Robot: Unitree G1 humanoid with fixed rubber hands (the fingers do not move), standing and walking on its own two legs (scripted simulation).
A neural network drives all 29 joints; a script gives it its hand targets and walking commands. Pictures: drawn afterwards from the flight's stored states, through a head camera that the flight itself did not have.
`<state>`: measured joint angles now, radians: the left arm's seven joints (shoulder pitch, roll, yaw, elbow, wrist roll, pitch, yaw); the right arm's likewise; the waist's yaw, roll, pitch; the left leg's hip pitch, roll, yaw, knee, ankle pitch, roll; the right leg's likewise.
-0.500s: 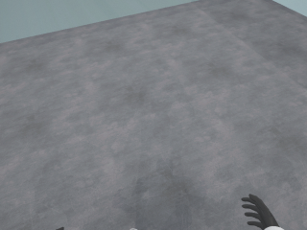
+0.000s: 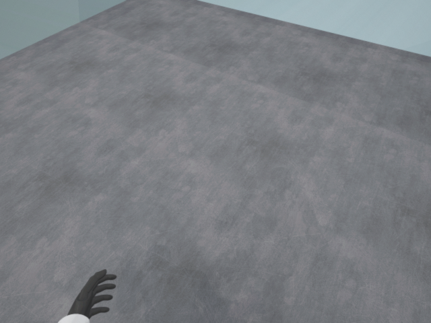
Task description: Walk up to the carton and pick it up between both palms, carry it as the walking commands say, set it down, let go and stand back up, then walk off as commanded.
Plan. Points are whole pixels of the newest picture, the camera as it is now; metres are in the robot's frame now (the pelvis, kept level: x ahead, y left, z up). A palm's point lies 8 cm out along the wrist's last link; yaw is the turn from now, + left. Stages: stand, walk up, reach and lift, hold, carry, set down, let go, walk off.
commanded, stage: walk off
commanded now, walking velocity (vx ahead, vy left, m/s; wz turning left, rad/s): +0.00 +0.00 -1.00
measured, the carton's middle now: out of the picture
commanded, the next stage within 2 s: stand in 0.68 s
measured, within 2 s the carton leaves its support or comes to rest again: neither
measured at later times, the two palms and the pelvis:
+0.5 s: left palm (104, 288) +0.23 +0.24 -0.09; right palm out of the picture +0.06 -0.29 -0.06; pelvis +0.02 +0.02 +0.01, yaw -29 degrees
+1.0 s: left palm (212, 249) +0.29 +0.02 -0.06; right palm out of the picture -0.19 -0.22 -0.11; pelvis -0.01 -0.01 +0.02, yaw -49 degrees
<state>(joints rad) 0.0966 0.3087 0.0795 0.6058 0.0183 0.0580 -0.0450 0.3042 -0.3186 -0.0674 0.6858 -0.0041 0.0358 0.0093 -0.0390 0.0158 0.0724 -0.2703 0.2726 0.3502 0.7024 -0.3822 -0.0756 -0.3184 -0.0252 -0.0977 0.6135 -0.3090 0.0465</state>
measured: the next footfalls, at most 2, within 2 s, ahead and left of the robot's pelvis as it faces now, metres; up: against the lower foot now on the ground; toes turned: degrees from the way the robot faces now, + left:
left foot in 0.44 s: +0.12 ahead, +0.10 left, +0.00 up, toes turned -26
right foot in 0.86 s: -0.05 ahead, -0.11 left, +0.00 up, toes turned -51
